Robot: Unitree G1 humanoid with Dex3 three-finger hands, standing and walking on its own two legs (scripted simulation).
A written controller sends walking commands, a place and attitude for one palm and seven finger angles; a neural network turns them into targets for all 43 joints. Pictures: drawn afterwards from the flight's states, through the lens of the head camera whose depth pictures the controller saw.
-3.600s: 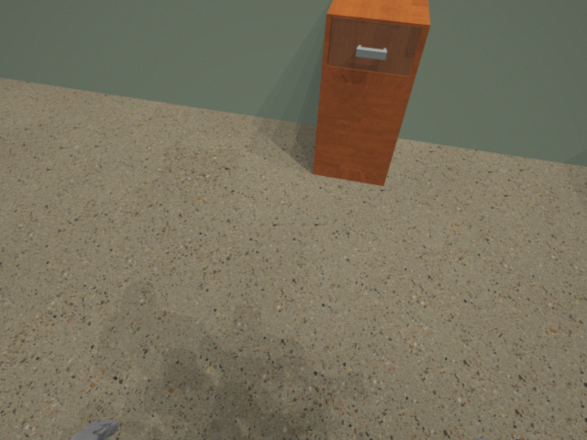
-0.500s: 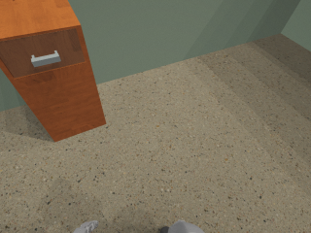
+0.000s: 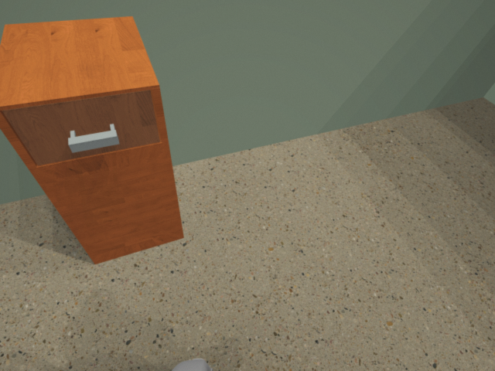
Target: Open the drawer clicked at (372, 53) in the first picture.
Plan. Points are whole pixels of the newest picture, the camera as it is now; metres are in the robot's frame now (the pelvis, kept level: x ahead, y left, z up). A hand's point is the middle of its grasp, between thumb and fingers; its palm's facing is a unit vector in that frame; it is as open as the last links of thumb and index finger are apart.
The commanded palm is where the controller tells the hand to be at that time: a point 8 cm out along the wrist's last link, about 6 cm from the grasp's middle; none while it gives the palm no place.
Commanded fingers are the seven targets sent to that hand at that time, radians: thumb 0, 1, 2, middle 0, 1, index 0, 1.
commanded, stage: turn to face it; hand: left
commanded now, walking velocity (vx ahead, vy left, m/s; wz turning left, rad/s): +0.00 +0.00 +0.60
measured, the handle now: (93, 135) +0.63 +0.46 -0.07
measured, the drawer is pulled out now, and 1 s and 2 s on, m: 0.00 0.00 0.00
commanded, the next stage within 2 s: take the last steps up to it in 0.68 s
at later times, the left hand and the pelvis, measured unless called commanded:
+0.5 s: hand out of the picture +0.06 +0.19 -0.13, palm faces +0.27 -0.91 -0.30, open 7.4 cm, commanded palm none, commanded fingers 0.00 0.90 0.90 -0.20 -0.30 -0.20 -0.30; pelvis +0.01 -0.04 +0.01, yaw +14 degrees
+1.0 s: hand out of the picture -0.14 +0.10 -0.16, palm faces +0.53 -0.82 -0.21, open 7.3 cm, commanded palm none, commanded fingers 0.00 0.90 0.90 -0.20 -0.30 -0.20 -0.30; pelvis +0.00 -0.04 +0.01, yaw +27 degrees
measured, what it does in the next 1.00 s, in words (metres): steps on the spot, turning left: right foot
